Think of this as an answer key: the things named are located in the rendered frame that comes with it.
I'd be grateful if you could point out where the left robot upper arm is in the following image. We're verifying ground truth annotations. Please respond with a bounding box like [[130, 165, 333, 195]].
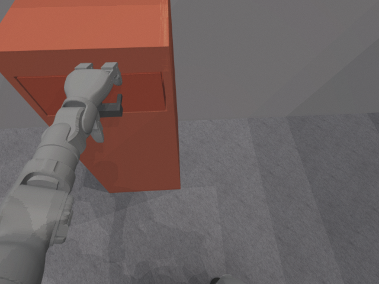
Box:
[[0, 184, 74, 284]]

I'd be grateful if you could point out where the right robot shin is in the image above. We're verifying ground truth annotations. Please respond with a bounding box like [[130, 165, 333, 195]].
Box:
[[217, 275, 233, 283]]

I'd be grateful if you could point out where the cabinet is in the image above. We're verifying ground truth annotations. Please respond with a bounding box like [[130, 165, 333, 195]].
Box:
[[0, 0, 181, 193]]

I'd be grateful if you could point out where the left robot forearm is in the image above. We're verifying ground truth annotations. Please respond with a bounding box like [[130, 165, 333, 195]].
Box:
[[0, 96, 98, 224]]

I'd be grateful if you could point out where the handle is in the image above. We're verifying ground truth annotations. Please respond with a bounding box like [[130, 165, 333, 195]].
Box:
[[97, 94, 123, 118]]

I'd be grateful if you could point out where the drawer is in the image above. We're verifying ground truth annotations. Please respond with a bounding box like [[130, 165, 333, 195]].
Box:
[[17, 72, 166, 115]]

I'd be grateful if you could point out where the left robot hand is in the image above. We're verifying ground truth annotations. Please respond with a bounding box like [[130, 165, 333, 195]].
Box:
[[64, 62, 123, 143]]

